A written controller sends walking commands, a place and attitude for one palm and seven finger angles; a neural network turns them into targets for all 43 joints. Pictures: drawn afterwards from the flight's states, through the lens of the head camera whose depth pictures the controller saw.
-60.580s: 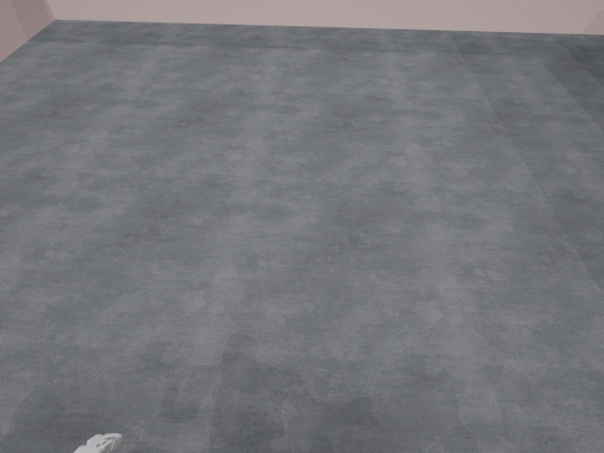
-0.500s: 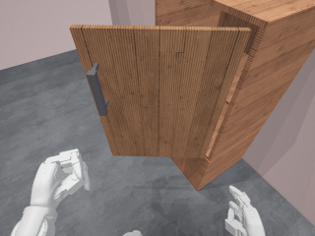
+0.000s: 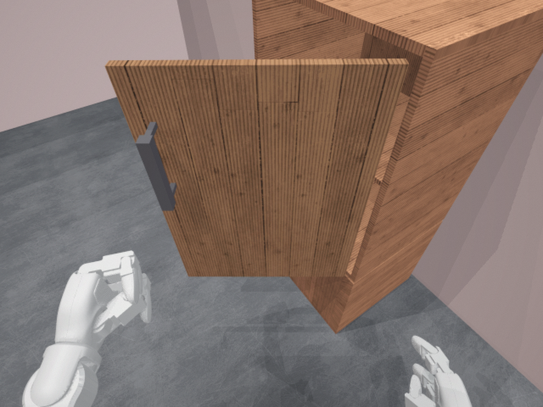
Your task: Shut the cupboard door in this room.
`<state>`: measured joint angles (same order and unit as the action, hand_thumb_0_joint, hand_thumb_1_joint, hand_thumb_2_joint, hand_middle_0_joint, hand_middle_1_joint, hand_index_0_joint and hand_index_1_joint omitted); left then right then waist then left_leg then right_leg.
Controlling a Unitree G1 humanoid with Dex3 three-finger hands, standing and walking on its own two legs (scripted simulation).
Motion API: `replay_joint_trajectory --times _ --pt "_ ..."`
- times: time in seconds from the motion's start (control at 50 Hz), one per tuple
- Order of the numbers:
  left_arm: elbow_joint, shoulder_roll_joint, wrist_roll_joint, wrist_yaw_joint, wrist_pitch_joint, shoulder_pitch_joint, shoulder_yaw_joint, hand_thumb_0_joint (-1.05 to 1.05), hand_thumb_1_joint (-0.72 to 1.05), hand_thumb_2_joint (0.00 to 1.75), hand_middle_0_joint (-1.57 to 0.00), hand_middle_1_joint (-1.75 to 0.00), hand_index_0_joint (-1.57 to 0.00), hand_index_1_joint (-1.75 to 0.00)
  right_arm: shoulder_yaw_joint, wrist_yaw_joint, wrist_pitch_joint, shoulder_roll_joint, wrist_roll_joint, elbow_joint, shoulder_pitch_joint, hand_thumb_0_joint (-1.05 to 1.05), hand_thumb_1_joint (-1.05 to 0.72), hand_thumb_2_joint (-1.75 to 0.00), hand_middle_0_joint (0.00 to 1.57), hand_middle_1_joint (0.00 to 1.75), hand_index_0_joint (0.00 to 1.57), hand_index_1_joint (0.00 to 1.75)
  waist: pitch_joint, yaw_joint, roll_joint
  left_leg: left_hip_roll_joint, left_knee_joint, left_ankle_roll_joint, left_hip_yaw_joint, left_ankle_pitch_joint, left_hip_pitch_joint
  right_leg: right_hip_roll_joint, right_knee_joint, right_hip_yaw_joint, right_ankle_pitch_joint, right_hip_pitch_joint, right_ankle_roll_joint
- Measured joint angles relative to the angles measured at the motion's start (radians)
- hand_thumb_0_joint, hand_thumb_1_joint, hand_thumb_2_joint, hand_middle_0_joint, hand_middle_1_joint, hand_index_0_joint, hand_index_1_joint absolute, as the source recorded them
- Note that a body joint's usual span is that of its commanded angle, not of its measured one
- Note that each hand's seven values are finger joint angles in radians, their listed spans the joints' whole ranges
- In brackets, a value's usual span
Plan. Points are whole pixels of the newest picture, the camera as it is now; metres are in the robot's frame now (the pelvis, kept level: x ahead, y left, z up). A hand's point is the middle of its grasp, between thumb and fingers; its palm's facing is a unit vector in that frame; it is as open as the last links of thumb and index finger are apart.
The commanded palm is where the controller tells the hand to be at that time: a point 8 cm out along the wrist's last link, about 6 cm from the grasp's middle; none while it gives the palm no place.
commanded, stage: raise the hand and make a fist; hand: left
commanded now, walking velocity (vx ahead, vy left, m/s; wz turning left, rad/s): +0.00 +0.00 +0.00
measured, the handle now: (160, 168) +0.47 +0.24 +0.10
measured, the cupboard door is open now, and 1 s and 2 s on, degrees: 55 55 53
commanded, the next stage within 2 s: bring the fist close to the handle in 0.08 s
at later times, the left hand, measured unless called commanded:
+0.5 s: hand (153, 266) +0.27 +0.18 +0.10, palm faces +0.05 -1.00 -0.02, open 3.1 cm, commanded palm +0.25 +0.24 +0.10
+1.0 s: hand (168, 221) +0.35 +0.19 +0.10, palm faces +0.07 -1.00 -0.02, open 3.1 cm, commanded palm +0.33 +0.24 +0.10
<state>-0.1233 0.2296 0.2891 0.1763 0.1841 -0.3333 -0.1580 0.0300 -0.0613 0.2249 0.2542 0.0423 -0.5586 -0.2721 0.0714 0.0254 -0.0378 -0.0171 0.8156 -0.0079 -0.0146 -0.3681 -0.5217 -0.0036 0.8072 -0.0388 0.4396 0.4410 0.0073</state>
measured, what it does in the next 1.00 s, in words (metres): stands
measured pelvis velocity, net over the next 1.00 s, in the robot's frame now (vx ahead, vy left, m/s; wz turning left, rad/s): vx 0.00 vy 0.01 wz -0.02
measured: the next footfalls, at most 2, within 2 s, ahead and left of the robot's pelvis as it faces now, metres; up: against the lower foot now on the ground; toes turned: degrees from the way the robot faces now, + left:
none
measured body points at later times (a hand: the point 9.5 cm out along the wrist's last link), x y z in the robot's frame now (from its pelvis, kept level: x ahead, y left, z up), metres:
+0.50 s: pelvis -0.01 +0.00 +0.00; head +0.01 -0.02 +0.45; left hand +0.26 +0.24 +0.10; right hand +0.16 -0.23 -0.08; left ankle +0.03 +0.12 -0.70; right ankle -0.01 -0.11 -0.70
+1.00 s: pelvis +0.00 +0.01 +0.00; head +0.03 +0.00 +0.45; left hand +0.34 +0.24 +0.10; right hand +0.14 -0.24 -0.09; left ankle +0.03 +0.12 -0.70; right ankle -0.01 -0.11 -0.70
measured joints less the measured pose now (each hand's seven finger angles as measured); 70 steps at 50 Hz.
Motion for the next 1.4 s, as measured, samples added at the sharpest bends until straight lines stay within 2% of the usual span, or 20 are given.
replay_joint_trajectory --times 0.24,0.36,0.56,0.84,1.06,1.24,1.4 --pt "0.021 -0.002 0.000 0.010 0.003 0.016 0.006 0.02 0.90 0.90 -1.30 -1.50 -1.30 -1.50 0.010 -0.002 -0.008 -0.011 0.002 0.001 0.017 0.02 -0.90 -0.90 0.20 0.29 0.20 0.30 -0.002 0.006 -0.010 0.001 0.001 -0.002 -0.005 0.004 0.002 -0.001 0.004 -0.005 -0.001 -0.003 0.002" --pt "0.086 -0.005 -0.014 -0.004 0.005 0.118 0.016 0.02 0.90 0.90 -1.30 -1.50 -1.30 -1.50 0.016 -0.008 -0.003 -0.010 0.002 -0.019 0.027 0.02 -0.90 -0.90 0.21 0.29 0.20 0.30 -0.013 0.008 -0.013 0.004 0.005 -0.001 -0.010 0.010 -0.009 -0.003 0.007 -0.010 -0.004 0.005 0.002" --pt "0.254 0.011 -0.022 -0.009 -0.030 0.300 -0.018 0.02 0.90 0.90 -1.30 -1.50 -1.30 -1.50 0.015 -0.006 -0.026 -0.009 0.003 -0.042 0.022 0.02 -0.90 -0.90 0.21 0.30 0.20 0.30 -0.013 -0.009 -0.003 0.001 -0.026 0.001 0.007 0.023 0.003 -0.001 -0.014 0.008 -0.019 0.005 0.000" --pt "0.381 -0.001 -0.058 -0.048 -0.005 0.435 -0.015 0.02 0.90 0.90 -1.30 -1.50 -1.30 -1.50 -0.005 0.000 -0.055 0.004 0.000 -0.062 0.018 0.02 -0.90 -0.90 0.20 0.29 0.20 0.30 -0.021 -0.020 0.005 0.004 -0.033 0.008 0.019 0.022 -0.003 -0.004 -0.023 0.020 -0.024 0.015 -0.008" --pt "0.548 0.022 -0.071 -0.056 0.005 0.594 -0.044 0.02 0.90 0.90 -1.30 -1.50 -1.30 -1.50 -0.001 0.006 -0.091 -0.006 -0.001 -0.070 0.018 0.02 -0.90 -0.90 0.21 0.29 0.20 0.30 -0.014 -0.032 0.008 0.001 -0.033 0.009 0.024 0.022 -0.020 -0.002 -0.026 0.025 -0.027 0.032 -0.009" --pt "0.643 0.019 -0.090 -0.068 0.021 0.674 -0.055 0.02 0.90 0.90 -1.30 -1.50 -1.30 -1.50 -0.007 0.014 -0.124 -0.002 -0.004 -0.077 0.001 0.01 -0.90 -0.90 0.21 0.29 0.20 0.30 -0.008 -0.044 0.012 -0.001 -0.028 0.011 0.030 0.019 -0.034 0.000 -0.021 0.031 -0.026 0.049 -0.010" --pt "0.650 0.032 -0.084 -0.061 0.047 0.661 -0.078 0.02 0.90 0.90 -1.30 -1.50 -1.30 -1.50 -0.018 0.018 -0.144 0.002 -0.002 -0.070 -0.020 0.01 -0.90 -0.90 0.20 0.29 0.20 0.30 -0.006 -0.051 0.010 -0.007 -0.034 0.011 0.038 0.019 -0.030 0.006 -0.028 0.039 -0.031 0.049 -0.010"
